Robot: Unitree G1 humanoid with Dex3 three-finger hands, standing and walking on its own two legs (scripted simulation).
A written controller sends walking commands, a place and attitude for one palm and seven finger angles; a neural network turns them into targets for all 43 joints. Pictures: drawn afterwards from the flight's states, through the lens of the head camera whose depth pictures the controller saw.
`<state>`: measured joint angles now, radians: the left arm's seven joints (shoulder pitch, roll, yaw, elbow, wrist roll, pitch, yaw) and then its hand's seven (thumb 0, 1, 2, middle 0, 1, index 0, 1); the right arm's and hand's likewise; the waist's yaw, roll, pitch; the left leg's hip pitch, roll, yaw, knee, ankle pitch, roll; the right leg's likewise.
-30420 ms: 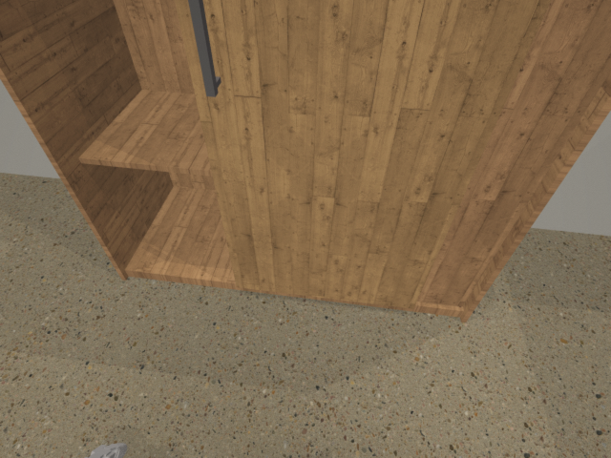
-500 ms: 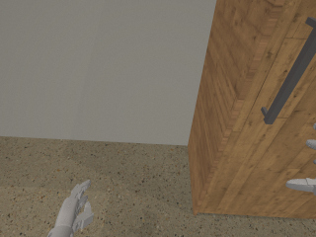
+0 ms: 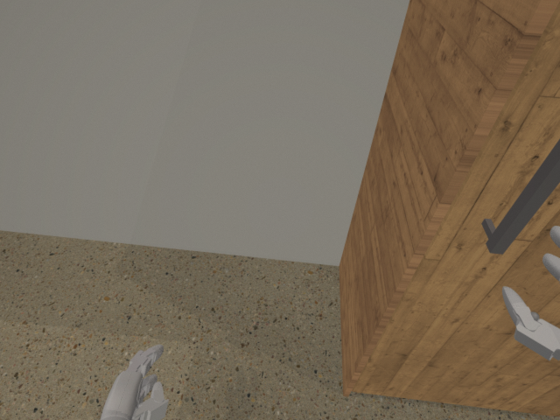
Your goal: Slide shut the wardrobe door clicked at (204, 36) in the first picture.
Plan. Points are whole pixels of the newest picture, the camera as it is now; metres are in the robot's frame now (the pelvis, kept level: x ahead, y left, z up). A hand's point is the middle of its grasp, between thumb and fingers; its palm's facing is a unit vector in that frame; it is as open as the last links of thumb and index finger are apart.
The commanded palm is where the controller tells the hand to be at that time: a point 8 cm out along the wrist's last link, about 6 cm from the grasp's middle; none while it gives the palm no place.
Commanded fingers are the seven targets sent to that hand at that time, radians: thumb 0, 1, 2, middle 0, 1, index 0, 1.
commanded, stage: draw the hand back to the body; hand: right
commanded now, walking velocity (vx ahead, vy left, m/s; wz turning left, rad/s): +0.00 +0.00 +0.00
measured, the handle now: (538, 170) +0.37 -0.33 +0.22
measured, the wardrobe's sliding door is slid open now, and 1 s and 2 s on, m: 0.00 0.00 0.00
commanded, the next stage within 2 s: step back with the hand held close in 0.46 s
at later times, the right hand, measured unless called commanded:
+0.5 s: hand (519, 327) +0.19 -0.24 +0.15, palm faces +0.46 +0.81 -0.36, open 7.4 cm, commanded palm +0.14 -0.28 +0.17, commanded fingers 0.00 -0.90 -0.90 0.20 0.30 0.20 0.30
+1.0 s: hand (543, 347) +0.17 -0.26 +0.15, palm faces +0.36 +0.82 -0.46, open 7.4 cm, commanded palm +0.10 -0.30 +0.17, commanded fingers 0.00 -0.90 -0.90 0.20 0.30 0.20 0.30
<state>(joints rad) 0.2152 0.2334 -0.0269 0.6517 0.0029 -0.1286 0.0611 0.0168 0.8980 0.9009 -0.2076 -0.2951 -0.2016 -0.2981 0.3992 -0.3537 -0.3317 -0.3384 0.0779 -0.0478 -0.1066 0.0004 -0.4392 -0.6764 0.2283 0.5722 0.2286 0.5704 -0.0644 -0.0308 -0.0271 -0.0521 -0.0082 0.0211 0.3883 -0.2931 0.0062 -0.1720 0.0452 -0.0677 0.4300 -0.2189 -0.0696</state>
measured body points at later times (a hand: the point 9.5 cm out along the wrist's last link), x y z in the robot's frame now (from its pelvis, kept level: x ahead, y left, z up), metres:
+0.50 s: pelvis +0.00 +0.02 +0.00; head -0.03 +0.04 +0.45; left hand +0.19 +0.23 -0.08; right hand +0.16 -0.28 +0.17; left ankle -0.05 +0.12 -0.74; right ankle +0.01 -0.07 -0.74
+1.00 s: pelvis -0.04 +0.00 +0.00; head -0.03 -0.01 +0.45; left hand +0.14 +0.25 -0.07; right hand +0.14 -0.30 +0.17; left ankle -0.05 +0.12 -0.74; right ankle +0.01 -0.07 -0.74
